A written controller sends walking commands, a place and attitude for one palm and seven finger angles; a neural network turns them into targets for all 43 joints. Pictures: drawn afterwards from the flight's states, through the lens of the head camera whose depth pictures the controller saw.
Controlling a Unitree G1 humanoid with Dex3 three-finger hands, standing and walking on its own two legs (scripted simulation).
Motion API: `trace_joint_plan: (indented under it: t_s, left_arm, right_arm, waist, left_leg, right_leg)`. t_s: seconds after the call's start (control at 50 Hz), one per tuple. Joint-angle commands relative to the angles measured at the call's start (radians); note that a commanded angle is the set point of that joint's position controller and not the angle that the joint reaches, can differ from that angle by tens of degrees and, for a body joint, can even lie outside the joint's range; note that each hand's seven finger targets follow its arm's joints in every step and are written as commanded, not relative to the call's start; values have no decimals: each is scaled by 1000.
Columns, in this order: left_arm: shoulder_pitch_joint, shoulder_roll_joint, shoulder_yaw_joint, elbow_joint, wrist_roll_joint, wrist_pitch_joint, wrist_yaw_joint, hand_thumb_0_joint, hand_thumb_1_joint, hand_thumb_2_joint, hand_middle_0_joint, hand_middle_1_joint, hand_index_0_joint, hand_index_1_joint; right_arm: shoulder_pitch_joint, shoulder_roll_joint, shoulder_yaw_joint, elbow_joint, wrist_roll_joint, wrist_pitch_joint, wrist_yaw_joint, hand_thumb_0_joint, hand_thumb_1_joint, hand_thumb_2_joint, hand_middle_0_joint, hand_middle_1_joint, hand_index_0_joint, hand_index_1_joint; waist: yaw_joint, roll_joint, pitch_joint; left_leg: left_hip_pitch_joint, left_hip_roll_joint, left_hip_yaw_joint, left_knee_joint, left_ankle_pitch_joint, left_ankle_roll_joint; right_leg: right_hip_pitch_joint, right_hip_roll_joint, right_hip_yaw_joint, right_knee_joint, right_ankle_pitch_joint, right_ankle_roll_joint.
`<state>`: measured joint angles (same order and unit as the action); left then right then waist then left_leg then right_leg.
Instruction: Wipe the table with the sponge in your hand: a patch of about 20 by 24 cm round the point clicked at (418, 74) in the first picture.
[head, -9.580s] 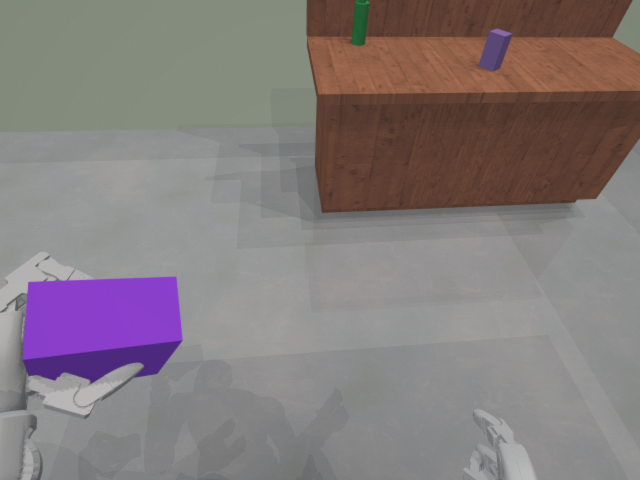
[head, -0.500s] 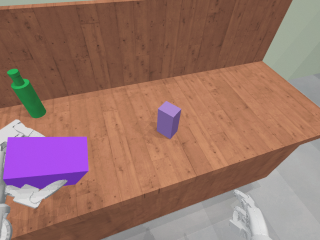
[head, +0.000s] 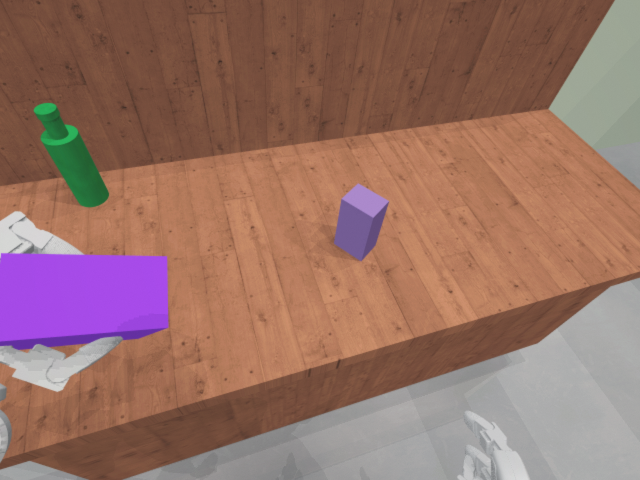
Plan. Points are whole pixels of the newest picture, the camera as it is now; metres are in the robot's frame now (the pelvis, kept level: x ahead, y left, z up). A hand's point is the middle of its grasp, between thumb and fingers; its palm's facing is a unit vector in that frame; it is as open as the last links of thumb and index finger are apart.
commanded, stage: come to a stop and stand still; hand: left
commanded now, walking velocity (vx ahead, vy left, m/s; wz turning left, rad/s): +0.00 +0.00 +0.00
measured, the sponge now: (107, 304) +0.23 +0.23 +0.14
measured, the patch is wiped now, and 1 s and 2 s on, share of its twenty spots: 0.00 0.00 0.00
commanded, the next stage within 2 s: look again from close up in 0.48 s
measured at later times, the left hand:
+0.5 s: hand (67, 285) +0.24 +0.27 +0.16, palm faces +0.36 -0.86 -0.37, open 10.0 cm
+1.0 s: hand (76, 303) +0.22 +0.25 +0.15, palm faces +0.35 -0.86 -0.38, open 10.0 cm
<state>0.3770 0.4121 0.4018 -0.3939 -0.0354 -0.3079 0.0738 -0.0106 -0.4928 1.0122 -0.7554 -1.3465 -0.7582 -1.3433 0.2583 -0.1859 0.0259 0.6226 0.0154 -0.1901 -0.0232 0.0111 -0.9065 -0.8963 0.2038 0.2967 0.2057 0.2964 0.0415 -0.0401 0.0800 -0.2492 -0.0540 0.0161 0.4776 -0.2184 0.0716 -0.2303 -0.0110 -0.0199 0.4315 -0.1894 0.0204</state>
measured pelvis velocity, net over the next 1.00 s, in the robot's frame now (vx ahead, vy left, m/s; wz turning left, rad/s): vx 0.01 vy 0.00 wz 0.00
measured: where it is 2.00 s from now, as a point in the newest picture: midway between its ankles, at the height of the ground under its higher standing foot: outside the picture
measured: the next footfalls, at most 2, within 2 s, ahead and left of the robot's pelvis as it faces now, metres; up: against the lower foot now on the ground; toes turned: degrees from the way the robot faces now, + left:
none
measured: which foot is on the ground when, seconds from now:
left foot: down 0.00-1.00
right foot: down 0.00-1.00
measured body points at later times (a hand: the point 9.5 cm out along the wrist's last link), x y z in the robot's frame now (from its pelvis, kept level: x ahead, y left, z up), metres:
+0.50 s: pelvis +0.02 +0.01 +0.00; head +0.06 +0.05 +0.45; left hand +0.21 +0.31 +0.18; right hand +0.22 -0.20 -0.06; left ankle +0.02 +0.07 -0.74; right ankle +0.03 -0.13 -0.74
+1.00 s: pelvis +0.01 +0.00 +0.00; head +0.03 +0.03 +0.45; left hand +0.20 +0.30 +0.17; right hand +0.19 -0.22 -0.07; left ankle +0.02 +0.07 -0.74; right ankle +0.03 -0.13 -0.74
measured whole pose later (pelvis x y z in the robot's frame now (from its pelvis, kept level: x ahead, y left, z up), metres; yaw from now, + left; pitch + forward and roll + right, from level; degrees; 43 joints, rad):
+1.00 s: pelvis +0.01 +0.00 +0.00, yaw +0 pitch +0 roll -2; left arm 0.44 0.37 0.35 -0.44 -0.04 -0.25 0.08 -0.01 -0.49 1.02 -0.75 -1.35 -0.76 -1.35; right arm 0.20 -0.20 0.01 0.59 0.01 -0.13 -0.04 0.01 -0.91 -0.90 0.20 0.30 0.21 0.30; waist 0.03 -0.02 0.05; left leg -0.23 -0.05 0.02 0.44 -0.21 0.07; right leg -0.19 -0.01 -0.02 0.36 -0.16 0.02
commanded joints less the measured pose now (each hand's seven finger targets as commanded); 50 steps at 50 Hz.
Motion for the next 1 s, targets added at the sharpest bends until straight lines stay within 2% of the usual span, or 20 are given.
trace_joint_plan:
  t_s: [0.0,0.08,0.1,0.12,0.2,0.24,0.32,0.4,0.42,0.5,0.52,0.6,0.62,0.68,0.7,0.8,0.82,0.9,0.92,0.98]
  left_arm:
    - [-83,111,43,-244,-10,-62,18,0,100,1300,-1200,-1600,-1200,-1600]
    - [-103,118,44,-253,-5,-53,23,0,100,1300,-1200,-1600,-1200,-1600]
    - [-86,150,83,-258,-4,-52,26,0,100,1300,-1200,-1600,-1200,-1600]
    - [-81,114,54,-249,-9,-52,21,0,100,1300,-1200,-1600,-1200,-1600]
    - [-51,160,105,-311,-14,-48,23,0,100,1300,-1200,-1600,-1200,-1600]
    - [-37,136,83,-307,-21,-43,19,0,100,1300,-1200,-1600,-1200,-1600]
    - [-5,113,65,-290,-26,-31,19,0,100,1300,-1200,-1600,-1200,-1600]
    - [-3,136,81,-312,-21,-19,23,0,100,1300,-1200,-1600,-1200,-1600]
    - [-15,101,43,-305,-24,-19,20,0,100,1300,-1200,-1600,-1200,-1600]
    - [-37,146,80,-318,-16,-16,28,0,100,1300,-1200,-1600,-1200,-1600]
    - [-35,111,49,-302,-20,-16,26,0,100,1300,-1200,-1600,-1200,-1600]
    - [-8,142,82,-299,-18,-13,30,0,100,1300,-1200,-1600,-1200,-1600]
    - [-4,107,51,-278,-22,-13,28,0,100,1300,-1200,-1600,-1200,-1600]
    - [4,124,65,-280,-21,-10,29,0,100,1300,-1200,-1600,-1200,-1600]
    - [7,136,79,-299,-18,-14,29,0,100,1300,-1200,-1600,-1200,-1600]
    - [15,138,79,-281,-19,-9,30,0,100,1300,-1200,-1600,-1200,-1600]
    - [10,105,48,-269,-22,-10,27,0,100,1300,-1200,-1600,-1200,-1600]
    - [-12,134,68,-288,-15,-10,30,0,100,1300,-1200,-1600,-1200,-1600]
    - [-22,109,47,-281,-17,-13,29,0,100,1300,-1200,-1600,-1200,-1600]
    - [-42,124,60,-281,-19,-10,31,0,100,1300,-1200,-1600,-1200,-1600]
  right_arm:
    - [-129,-137,-58,-160,3,-82,10,0,-900,-900,200,300,200,300]
    - [-116,-142,-64,-161,-5,-65,11,0,-900,-900,200,300,200,300]
    - [-139,-139,-61,-160,-1,-62,13,0,-900,-900,200,300,200,300]
    - [-127,-130,-57,-166,-6,-51,10,0,-900,-900,200,300,200,300]
    - [-144,-134,-62,-183,-2,-36,7,0,-900,-900,200,300,200,300]
    - [-130,-133,-62,-190,-6,-25,4,0,-900,-900,200,300,200,300]
    - [-133,-132,-59,-195,-6,-10,2,0,-900,-900,200,300,200,300]
    - [-147,-142,-65,-201,-2,-2,-2,0,-900,-900,200,300,200,300]
    - [-139,-135,-60,-202,-4,3,-3,0,-900,-900,200,300,200,300]
    - [-154,-142,-63,-202,-2,5,-8,0,-900,-900,200,300,200,300]
    - [-142,-133,-58,-203,-5,8,-9,0,-900,-900,200,300,200,300]
    - [-155,-143,-63,-206,-1,7,-12,0,-900,-900,200,300,200,300]
    - [-146,-134,-57,-205,-4,12,-13,0,-900,-900,200,300,200,300]
    - [-143,-142,-63,-201,-5,12,-16,0,-900,-900,200,300,200,300]
    - [-152,-146,-64,-202,0,8,-14,0,-900,-900,200,300,200,300]
    - [-152,-145,-63,-197,1,7,-18,0,-900,-900,200,300,200,300]
    - [-147,-138,-59,-197,-2,8,-19,0,-900,-900,200,300,200,300]
    - [-154,-146,-65,-194,1,3,-21,0,-900,-900,200,300,200,300]
    - [-147,-140,-60,-193,-2,4,-22,0,-900,-900,200,300,200,300]
    - [-144,-143,-66,-191,-3,4,-24,0,-900,-900,200,300,200,300]
  waist:
    - [-8,103,-171]
    - [-11,101,-174]
    - [-9,114,-181]
    - [-12,114,-184]
    - [-13,129,-228]
    - [-15,127,-230]
    - [-17,125,-236]
    - [-20,119,-244]
    - [-22,130,-236]
    - [-18,148,-215]
    - [-20,133,-216]
    - [-18,109,-205]
    - [-20,109,-200]
    - [-20,87,-205]
    - [-22,113,-205]
    - [-22,98,-193]
    - [-24,102,-190]
    - [-25,110,-175]
    - [-25,109,-176]
    - [-22,114,-180]
  left_leg:
    - [-28,127,-115,-156,4,-53]
    - [-17,129,-128,-157,91,-74]
    - [-13,132,-114,-149,106,-70]
    - [-15,130,-116,-146,126,-73]
    - [43,131,-111,-117,271,-88]
    - [54,138,-122,-117,339,-107]
    - [63,143,-110,-108,353,-103]
    - [79,141,-104,-104,365,-102]
    - [76,142,-108,-109,358,-107]
    - [43,147,-110,-135,278,-102]
    - [43,144,-115,-134,267,-104]
    - [14,138,-113,-147,171,-89]
    - [5,134,-113,-149,150,-90]
    - [6,130,-117,-146,131,-85]
    - [-1,127,-113,-145,132,-79]
    - [-3,125,-116,-147,110,-71]
    - [1,125,-113,-147,102,-73]
    - [-10,126,-117,-156,41,-63]
    - [-9,129,-123,-168,45,-72]
    - [2,154,-141,-193,54,-85]
  right_leg:
    - [138,-31,50,-33,74,-31]
    - [143,-30,47,-29,110,-33]
    - [151,-27,44,-25,128,-30]
    - [153,-33,35,-29,140,-32]
    - [161,-27,34,-22,208,-34]
    - [161,-29,22,-22,219,-35]
    - [159,-34,19,-37,228,-34]
    - [161,-29,23,-39,255,-33]
    - [156,-37,20,-44,242,-35]
    - [161,-27,20,-41,188,-30]
    - [163,-35,15,-51,187,-32]
    - [173,-32,27,-60,172,-30]
    - [173,-40,24,-69,165,-32]
    - [172,-44,35,-74,170,-34]
    - [177,-37,33,-71,176,-33]
    - [164,-39,40,-82,164,-32]
    - [157,-44,36,-87,151,-34]
    - [141,-37,48,-92,114,-33]
    - [142,-34,38,-90,104,-34]
    - [134,-18,36,-74,89,-28]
